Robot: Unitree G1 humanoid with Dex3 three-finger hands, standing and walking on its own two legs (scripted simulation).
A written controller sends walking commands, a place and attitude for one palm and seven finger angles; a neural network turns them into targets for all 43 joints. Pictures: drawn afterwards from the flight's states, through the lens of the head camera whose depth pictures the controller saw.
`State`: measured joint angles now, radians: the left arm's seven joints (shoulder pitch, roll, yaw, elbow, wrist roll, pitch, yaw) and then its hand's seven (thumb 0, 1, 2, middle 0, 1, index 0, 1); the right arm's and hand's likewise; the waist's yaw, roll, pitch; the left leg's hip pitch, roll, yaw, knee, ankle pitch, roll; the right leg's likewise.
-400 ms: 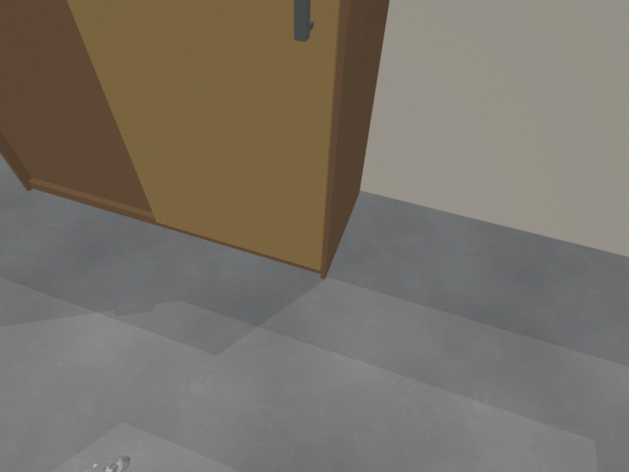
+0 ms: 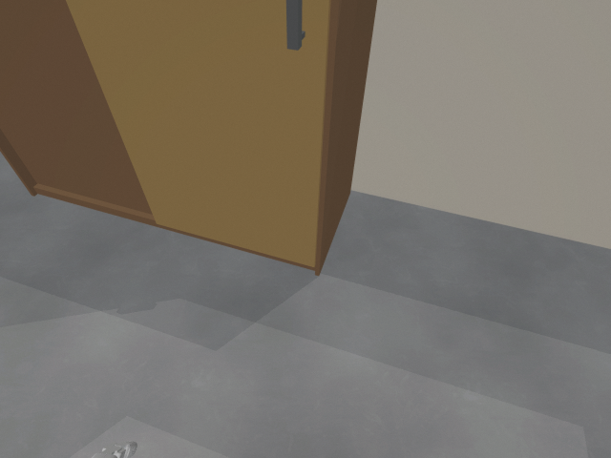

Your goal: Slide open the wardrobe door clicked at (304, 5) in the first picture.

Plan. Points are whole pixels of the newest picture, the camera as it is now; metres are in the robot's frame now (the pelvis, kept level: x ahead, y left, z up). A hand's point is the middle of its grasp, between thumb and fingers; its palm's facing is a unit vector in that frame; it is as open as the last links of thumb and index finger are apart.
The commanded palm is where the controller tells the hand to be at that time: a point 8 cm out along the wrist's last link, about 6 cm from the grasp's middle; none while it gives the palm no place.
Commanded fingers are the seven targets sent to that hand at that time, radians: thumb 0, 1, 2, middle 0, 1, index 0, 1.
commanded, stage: stand and wait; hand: right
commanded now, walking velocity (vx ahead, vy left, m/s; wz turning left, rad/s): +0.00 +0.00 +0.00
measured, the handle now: out of the picture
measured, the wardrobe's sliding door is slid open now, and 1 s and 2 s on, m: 0.00 0.00 0.00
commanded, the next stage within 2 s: look at it before walking up in 0.48 s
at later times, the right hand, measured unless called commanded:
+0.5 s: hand out of the picture +0.06 -0.24 -0.15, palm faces -0.04 +0.94 -0.34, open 7.4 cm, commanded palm none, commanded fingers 0.00 -0.90 -0.90 0.20 0.30 0.20 0.30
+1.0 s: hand out of the picture +0.07 -0.25 -0.15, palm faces -0.03 +0.94 -0.34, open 7.4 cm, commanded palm none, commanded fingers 0.00 -0.90 -0.90 0.20 0.30 0.20 0.30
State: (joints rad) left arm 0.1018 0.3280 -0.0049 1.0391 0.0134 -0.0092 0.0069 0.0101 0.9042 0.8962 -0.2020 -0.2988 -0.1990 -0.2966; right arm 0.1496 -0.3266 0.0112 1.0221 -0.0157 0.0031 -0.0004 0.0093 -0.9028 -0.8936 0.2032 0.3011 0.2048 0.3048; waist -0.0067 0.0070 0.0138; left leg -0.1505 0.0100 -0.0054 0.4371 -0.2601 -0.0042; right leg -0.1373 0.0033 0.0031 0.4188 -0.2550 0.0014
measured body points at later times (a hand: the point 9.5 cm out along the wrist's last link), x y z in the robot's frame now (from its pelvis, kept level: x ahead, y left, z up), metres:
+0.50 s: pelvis -0.01 +0.00 +0.00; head -0.01 +0.01 +0.45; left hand +0.05 +0.30 -0.13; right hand +0.06 -0.29 -0.13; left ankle -0.01 +0.12 -0.74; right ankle -0.02 -0.12 -0.74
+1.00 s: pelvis -0.01 +0.00 +0.00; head -0.01 +0.00 +0.45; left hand +0.07 +0.30 -0.13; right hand +0.07 -0.29 -0.13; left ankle -0.01 +0.12 -0.74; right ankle -0.02 -0.12 -0.74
